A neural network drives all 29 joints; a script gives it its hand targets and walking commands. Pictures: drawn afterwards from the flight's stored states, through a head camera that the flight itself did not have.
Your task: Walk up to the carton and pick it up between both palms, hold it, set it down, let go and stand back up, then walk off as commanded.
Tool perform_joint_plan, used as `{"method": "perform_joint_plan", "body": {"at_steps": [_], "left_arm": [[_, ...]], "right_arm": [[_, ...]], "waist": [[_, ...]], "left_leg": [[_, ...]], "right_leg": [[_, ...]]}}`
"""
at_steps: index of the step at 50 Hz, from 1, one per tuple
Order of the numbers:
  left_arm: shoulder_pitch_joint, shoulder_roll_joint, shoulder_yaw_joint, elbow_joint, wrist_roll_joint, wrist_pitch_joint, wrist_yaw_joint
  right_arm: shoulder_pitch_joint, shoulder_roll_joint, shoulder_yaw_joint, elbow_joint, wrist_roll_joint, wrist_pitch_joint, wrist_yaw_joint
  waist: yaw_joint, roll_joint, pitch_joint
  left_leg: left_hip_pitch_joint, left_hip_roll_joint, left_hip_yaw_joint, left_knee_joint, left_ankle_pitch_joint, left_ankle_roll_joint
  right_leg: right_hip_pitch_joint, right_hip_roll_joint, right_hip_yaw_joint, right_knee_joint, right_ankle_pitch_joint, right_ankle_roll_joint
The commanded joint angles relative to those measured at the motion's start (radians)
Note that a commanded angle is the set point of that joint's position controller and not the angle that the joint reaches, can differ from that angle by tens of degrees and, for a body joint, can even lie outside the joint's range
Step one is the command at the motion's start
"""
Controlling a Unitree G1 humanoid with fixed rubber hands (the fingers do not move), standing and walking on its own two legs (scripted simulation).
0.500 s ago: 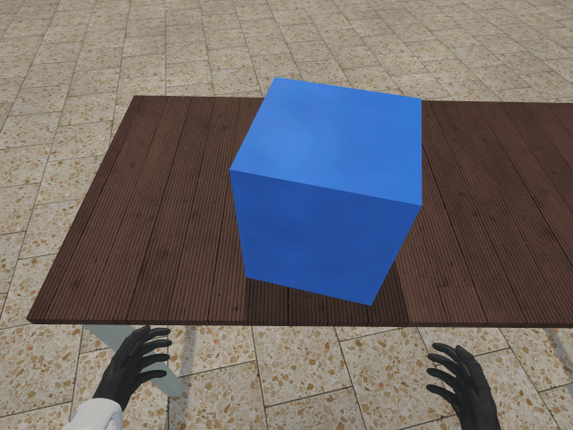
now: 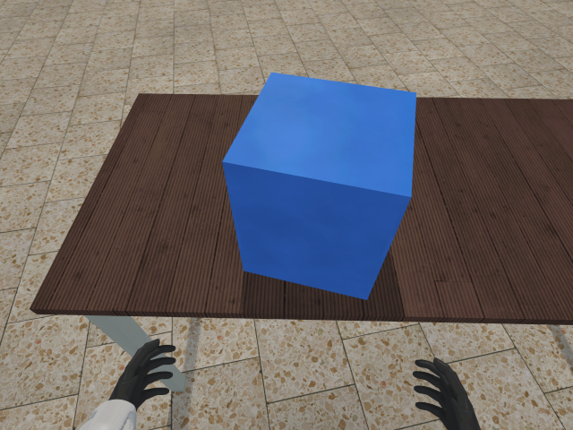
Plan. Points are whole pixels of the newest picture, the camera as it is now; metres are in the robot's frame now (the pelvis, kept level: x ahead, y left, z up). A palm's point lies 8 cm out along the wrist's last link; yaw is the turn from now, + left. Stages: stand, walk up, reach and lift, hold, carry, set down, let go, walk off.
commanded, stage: set down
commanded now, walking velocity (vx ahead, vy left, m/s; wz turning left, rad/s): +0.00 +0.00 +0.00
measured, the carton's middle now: (321, 190) +0.44 +0.00 +0.08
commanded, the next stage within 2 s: let go in 0.82 s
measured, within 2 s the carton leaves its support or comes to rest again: neither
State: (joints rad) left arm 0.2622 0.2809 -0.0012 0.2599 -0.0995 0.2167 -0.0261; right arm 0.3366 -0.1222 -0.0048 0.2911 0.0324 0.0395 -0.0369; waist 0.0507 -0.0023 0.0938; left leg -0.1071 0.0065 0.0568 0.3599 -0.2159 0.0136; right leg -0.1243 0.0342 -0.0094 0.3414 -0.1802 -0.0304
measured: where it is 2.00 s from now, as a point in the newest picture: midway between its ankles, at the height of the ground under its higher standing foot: outside the picture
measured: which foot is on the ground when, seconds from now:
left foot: down 0.00-1.00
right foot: down 0.00-1.00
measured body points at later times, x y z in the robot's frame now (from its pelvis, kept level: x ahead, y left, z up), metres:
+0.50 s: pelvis +0.01 +0.00 +0.00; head +0.03 +0.00 +0.45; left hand +0.16 +0.24 -0.09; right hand +0.17 -0.22 -0.09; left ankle -0.01 +0.11 -0.75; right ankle +0.00 -0.10 -0.75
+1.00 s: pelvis +0.00 +0.00 +0.00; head +0.03 +0.01 +0.45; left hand +0.16 +0.23 -0.10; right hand +0.16 -0.22 -0.10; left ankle -0.01 +0.11 -0.75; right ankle +0.00 -0.10 -0.75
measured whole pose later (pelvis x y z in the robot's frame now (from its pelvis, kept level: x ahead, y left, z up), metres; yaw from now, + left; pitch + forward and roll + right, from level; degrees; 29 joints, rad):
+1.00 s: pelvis +0.00 +0.00 +0.00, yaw +0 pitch -2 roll +0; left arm 0.19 0.22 -0.03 0.51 -0.02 0.12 0.03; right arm 0.17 -0.18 -0.04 0.75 -0.01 -0.20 0.04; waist 0.02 -0.02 0.10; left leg -0.12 0.01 0.06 0.41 -0.24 0.02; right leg -0.14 0.03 -0.01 0.38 -0.21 -0.03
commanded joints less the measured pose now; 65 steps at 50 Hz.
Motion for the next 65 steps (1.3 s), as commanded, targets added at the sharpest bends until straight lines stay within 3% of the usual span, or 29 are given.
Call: {"method": "perform_joint_plan", "body": {"at_steps": [1,2,3,5,6,7,10,11,13,15,17,18,20,21,22,23,27,30,40,41,45,50,54,57,58,61,62,64,65], "left_arm": [[-0.062,0.127,0.046,-0.111,0.013,-0.048,0.005],[-0.038,0.099,0.03,-0.1,0.022,-0.053,0.008],[-0.039,0.133,0.043,-0.127,-0.002,-0.07,0.0],[-0.052,0.089,0.027,-0.101,0.023,-0.08,0.015],[-0.058,0.065,0.025,0.014,0.079,-0.059,0.021],[-0.024,0.073,0.026,-0.039,0.045,-0.071,0.014],[-0.056,0.087,0.033,-0.084,0.03,-0.11,0.029],[-0.055,0.064,0.038,0.02,0.066,-0.11,0.031],[-0.075,0.101,0.055,0.039,0.068,-0.125,0.023],[-0.06,0.074,0.044,0.091,0.103,-0.118,0.036],[-0.041,0.071,0.034,0.042,0.084,-0.128,0.034],[-0.065,0.079,0.047,0.034,0.083,-0.137,0.04],[-0.096,0.094,0.064,0.021,0.076,-0.143,0.032],[-0.059,0.07,0.045,0.127,0.078,-0.129,0.023],[-0.07,0.048,0.021,0.127,0.072,-0.13,0.026],[-0.091,0.072,0.041,0.104,0.096,-0.127,0.031],[-0.123,0.049,0.033,0.11,0.085,-0.131,0.038],[-0.12,0.032,0.033,0.055,0.094,-0.128,0.055],[-0.148,0.026,0.025,0.116,0.084,-0.117,0.059],[-0.143,0.043,0.015,0.119,0.08,-0.119,0.058],[-0.155,0.009,0.015,0.137,0.095,-0.125,0.059],[-0.17,0.034,0.011,0.105,0.09,-0.144,0.065],[-0.134,0.045,0.016,0.126,0.08,-0.15,0.063],[-0.129,0.025,0.016,0.148,0.082,-0.149,0.051],[-0.127,0.015,0.022,0.142,0.089,-0.149,0.052],[-0.122,0.031,0.029,0.156,0.1,-0.157,0.053],[-0.119,0.022,0.019,0.16,0.1,-0.159,0.051],[-0.151,0.019,0.015,0.156,0.087,-0.162,0.055],[-0.145,0.004,0.006,0.186,0.089,-0.159,0.049]], "right_arm": [[-0.042,-0.073,-0.051,-0.086,-0.009,-0.103,-0.012],[-0.036,-0.073,-0.042,-0.029,0.0,-0.107,-0.002],[-0.035,-0.069,-0.037,-0.086,-0.011,-0.12,-0.008],[-0.062,-0.06,-0.039,-0.008,-0.003,-0.143,0.004],[-0.092,-0.117,-0.064,0.158,-0.031,-0.132,0.024],[-0.066,-0.083,-0.038,0.078,-0.022,-0.15,0.012],[-0.097,-0.074,-0.035,0.033,-0.018,-0.206,0.017],[-0.1,-0.113,-0.07,0.149,-0.06,-0.205,0.03],[-0.096,-0.114,-0.065,0.152,-0.062,-0.223,0.02],[-0.132,-0.134,-0.079,0.278,-0.051,-0.235,0.042],[-0.117,-0.128,-0.061,0.265,-0.027,-0.265,0.04],[-0.127,-0.115,-0.052,0.238,-0.025,-0.28,0.039],[-0.152,-0.1,-0.041,0.191,-0.028,-0.297,0.029],[-0.142,-0.133,-0.049,0.232,-0.038,-0.287,0.034],[-0.144,-0.12,-0.052,0.282,-0.042,-0.28,0.035],[-0.169,-0.119,-0.045,0.284,-0.028,-0.278,0.045],[-0.174,-0.149,-0.075,0.276,-0.05,-0.281,0.045],[-0.186,-0.133,-0.06,0.317,-0.034,-0.279,0.066],[-0.245,-0.174,-0.088,0.294,-0.046,-0.286,0.071],[-0.229,-0.166,-0.076,0.318,-0.039,-0.281,0.069],[-0.226,-0.201,-0.084,0.327,-0.058,-0.283,0.075],[-0.232,-0.172,-0.071,0.356,-0.043,-0.295,0.074],[-0.213,-0.186,-0.059,0.358,-0.042,-0.3,0.077],[-0.238,-0.197,-0.055,0.351,-0.036,-0.297,0.073],[-0.236,-0.199,-0.057,0.373,-0.037,-0.298,0.076],[-0.232,-0.196,-0.042,0.377,-0.035,-0.307,0.077],[-0.233,-0.198,-0.047,0.391,-0.037,-0.302,0.076],[-0.266,-0.19,-0.047,0.369,-0.041,-0.298,0.078],[-0.264,-0.206,-0.056,0.366,-0.056,-0.299,0.073]], "waist": [[-0.01,0.005,-0.141],[-0.01,0.024,-0.139],[-0.016,-0.019,-0.166],[-0.017,0.046,-0.124],[-0.031,0.102,-0.08],[-0.034,0.043,-0.12],[-0.01,0.023,-0.174],[-0.017,0.009,-0.155],[-0.016,-0.018,-0.146],[-0.017,0.062,-0.124],[-0.03,0.055,-0.168],[-0.01,0.049,-0.172],[-0.016,-0.003,-0.181],[-0.024,-0.028,-0.153],[-0.048,-0.029,-0.151],[-0.021,0.03,-0.139],[-0.032,-0.016,-0.136],[-0.024,0.064,-0.117],[-0.022,-0.021,-0.11],[-0.029,0.029,-0.12],[-0.025,-0.015,-0.111],[-0.04,0.057,-0.169],[-0.041,0.002,-0.182],[-0.037,0.009,-0.185],[-0.031,0.052,-0.155],[-0.021,0.037,-0.151],[-0.042,0.025,-0.135],[-0.02,0.023,-0.131],[-0.044,-0.034,-0.106]], "left_leg": [[-0.047,0.006,0.027,-0.043,0.161,-0.036],[-0.026,0.017,0.016,-0.04,0.208,-0.044],[-0.022,0.012,0.028,-0.03,0.232,-0.04],[-0.025,0.013,0.008,-0.035,0.222,-0.052],[0.001,0.025,-0.006,-0.037,0.204,-0.068],[0.029,0.017,0.004,-0.027,0.224,-0.057],[0.014,0.015,0.015,-0.014,0.266,-0.051],[-0.001,0.018,0.01,-0.012,0.261,-0.051],[-0.032,0.008,0.025,-0.002,0.22,-0.044],[-0.006,0.019,0.008,-0.008,0.256,-0.07],[0.069,0.013,0.01,0.018,0.319,-0.072],[0.057,0.008,0.021,0.028,0.338,-0.071],[0.047,-0.01,0.022,0.022,0.274,-0.054],[0.04,-0.005,0.016,0.012,0.237,-0.05],[0.049,0.0,0.007,0.008,0.217,-0.05],[0.045,0.005,0.017,0.008,0.222,-0.052],[0.032,0.007,0.011,-0.001,0.178,-0.043],[0.058,0.012,0.013,0.002,0.225,-0.052],[0.008,0.023,0.002,-0.022,0.106,-0.026],[0.039,0.017,0.001,-0.01,0.115,-0.031],[0.009,0.022,0.004,-0.019,0.129,-0.029],[0.043,0.02,-0.001,0.004,0.171,-0.045],[0.068,0.016,-0.003,0.015,0.196,-0.043],[0.058,0.018,0.0,0.007,0.226,-0.043],[0.054,0.014,0.008,0.007,0.244,-0.047],[0.068,0.007,0.008,0.017,0.284,-0.052],[0.083,0.012,0.0,0.002,0.27,-0.053],[0.076,0.011,-0.003,0.004,0.242,-0.044],[0.097,0.015,0.004,0.009,0.229,-0.046]], "right_leg": [[0.119,-0.035,0.036,-0.049,0.125,0.013],[0.092,-0.03,0.018,-0.034,0.147,0.016],[0.115,-0.034,0.026,-0.029,0.189,0.021],[0.081,-0.027,0.015,-0.022,0.18,0.017],[0.047,-0.017,0.002,-0.033,0.113,0.005],[0.071,-0.015,0.012,-0.042,0.143,0.012],[0.104,-0.018,0.004,-0.015,0.198,0.013],[0.09,-0.021,0.003,-0.015,0.219,0.013],[0.108,-0.038,0.026,-0.011,0.217,0.028],[0.078,-0.021,0.004,-0.003,0.205,0.017],[0.083,-0.018,0.013,-0.022,0.249,0.019],[0.06,-0.027,0.017,-0.015,0.295,0.019],[0.07,-0.043,0.028,-0.017,0.33,0.039],[0.08,-0.038,0.017,-0.015,0.301,0.042],[0.048,-0.033,0.011,-0.019,0.249,0.032],[0.045,-0.04,0.015,-0.022,0.214,0.024],[0.01,-0.044,0.021,-0.033,0.188,0.038],[-0.034,-0.031,0.009,-0.035,0.156,0.013],[-0.032,-0.025,-0.001,-0.026,0.042,0.006],[-0.02,-0.031,0.011,-0.033,0.057,0.0],[-0.015,-0.023,-0.008,-0.017,0.078,0.003],[0.003,-0.03,0.005,-0.009,0.096,-0.005],[-0.018,-0.029,0.008,-0.009,0.135,0.002],[0.002,-0.017,0.005,-0.001,0.148,0.007],[0.002,-0.022,0.001,-0.002,0.152,-0.004],[0.024,-0.015,0.003,0.007,0.188,-0.002],[0.0,-0.013,0.002,-0.017,0.153,0.005],[-0.014,-0.02,-0.004,-0.019,0.143,-0.002],[-0.03,-0.018,-0.015,-0.019,0.156,0.004]]}}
